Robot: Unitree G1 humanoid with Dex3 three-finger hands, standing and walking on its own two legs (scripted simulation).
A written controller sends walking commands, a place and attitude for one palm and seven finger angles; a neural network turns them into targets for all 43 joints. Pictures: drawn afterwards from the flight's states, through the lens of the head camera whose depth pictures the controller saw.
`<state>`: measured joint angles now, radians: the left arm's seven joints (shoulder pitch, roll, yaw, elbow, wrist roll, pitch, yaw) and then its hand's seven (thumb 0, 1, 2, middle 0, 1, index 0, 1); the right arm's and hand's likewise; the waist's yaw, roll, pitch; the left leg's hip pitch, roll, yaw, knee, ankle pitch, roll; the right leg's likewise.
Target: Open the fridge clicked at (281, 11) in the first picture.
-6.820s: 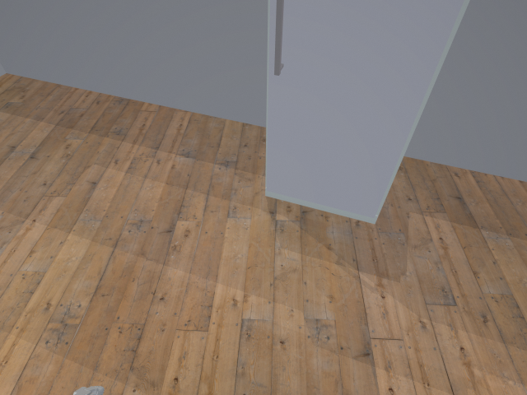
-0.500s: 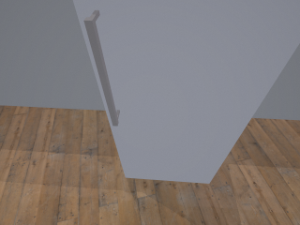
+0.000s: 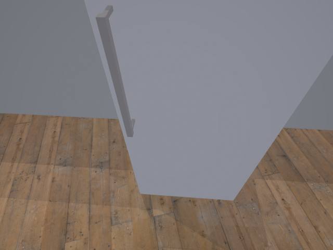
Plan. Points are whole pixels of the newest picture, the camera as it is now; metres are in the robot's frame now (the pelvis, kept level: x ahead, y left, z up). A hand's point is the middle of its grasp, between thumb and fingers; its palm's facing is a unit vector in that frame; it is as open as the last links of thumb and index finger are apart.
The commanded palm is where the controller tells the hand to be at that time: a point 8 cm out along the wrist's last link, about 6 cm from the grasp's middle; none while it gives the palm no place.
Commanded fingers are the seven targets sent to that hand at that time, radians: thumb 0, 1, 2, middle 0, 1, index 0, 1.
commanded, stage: raise the hand to about handle height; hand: left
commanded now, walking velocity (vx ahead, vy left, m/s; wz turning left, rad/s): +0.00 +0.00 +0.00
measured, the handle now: (121, 85) +0.47 +0.16 +0.15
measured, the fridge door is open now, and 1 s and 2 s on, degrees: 0 0 0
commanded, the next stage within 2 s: none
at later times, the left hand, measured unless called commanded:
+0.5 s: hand (71, 246) +0.13 +0.22 -0.01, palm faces +0.09 -1.00 -0.04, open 9.4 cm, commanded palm +0.12 +0.27 +0.00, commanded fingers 0.00 0.22 0.61 -0.25 -0.74 -0.25 -0.74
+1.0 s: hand (47, 205) +0.19 +0.27 +0.04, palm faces +0.04 -1.00 -0.06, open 12.4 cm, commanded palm +0.16 +0.33 +0.06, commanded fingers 0.00 -0.36 0.36 -0.29 -1.11 -0.29 -1.11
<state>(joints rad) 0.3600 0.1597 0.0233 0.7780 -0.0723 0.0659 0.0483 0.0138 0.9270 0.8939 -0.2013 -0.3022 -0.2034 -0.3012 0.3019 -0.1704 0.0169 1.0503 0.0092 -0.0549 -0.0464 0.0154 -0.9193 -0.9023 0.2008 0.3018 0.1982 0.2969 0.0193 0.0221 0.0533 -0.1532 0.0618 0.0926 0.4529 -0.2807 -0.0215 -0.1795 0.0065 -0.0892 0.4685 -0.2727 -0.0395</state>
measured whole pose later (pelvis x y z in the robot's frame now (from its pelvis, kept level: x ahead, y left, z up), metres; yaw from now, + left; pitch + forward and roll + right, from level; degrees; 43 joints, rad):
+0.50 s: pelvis -0.05 +0.02 -0.07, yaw +4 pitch +8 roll -2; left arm 0.44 0.22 0.11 -0.03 -0.24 -0.46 -0.25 0.01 0.44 0.70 -0.23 -0.59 -0.23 -0.59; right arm 0.17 -0.24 0.01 0.49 0.02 -0.25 -0.04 0.01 -0.90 -0.90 0.20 0.30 0.20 0.30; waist 0.06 0.00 -0.09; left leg -0.73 0.05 0.00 1.07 -0.48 0.01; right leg -0.69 -0.05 -0.15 1.02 -0.47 -0.02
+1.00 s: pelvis -0.03 +0.04 -0.03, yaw +2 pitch +5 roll -2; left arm 0.27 0.31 0.27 0.03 -0.32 -0.24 -0.34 0.00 -0.14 0.45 -0.27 -0.97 -0.27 -0.97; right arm 0.29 -0.28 0.02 0.60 0.04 -0.29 -0.07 0.02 -0.90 -0.90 0.20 0.30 0.20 0.30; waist 0.01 0.02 -0.06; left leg -0.51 0.03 0.05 0.83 -0.41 0.04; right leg -0.48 -0.05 -0.11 0.77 -0.37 0.01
